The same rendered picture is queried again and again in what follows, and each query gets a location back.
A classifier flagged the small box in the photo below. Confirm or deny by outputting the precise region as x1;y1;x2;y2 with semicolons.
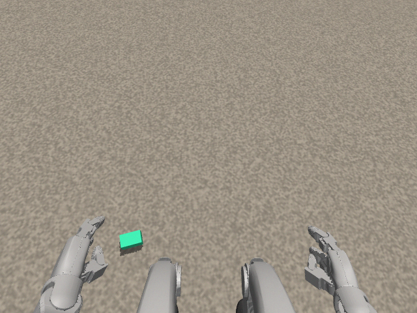
119;230;143;250

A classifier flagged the right robot arm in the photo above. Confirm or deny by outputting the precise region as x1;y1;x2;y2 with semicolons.
333;286;377;313

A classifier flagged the right robot hand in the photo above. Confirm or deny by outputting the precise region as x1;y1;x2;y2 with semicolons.
304;226;359;297

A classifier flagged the left robot arm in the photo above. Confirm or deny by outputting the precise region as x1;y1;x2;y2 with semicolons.
33;275;83;313

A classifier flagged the left robot hand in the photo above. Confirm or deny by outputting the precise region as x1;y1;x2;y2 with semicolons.
50;216;108;283

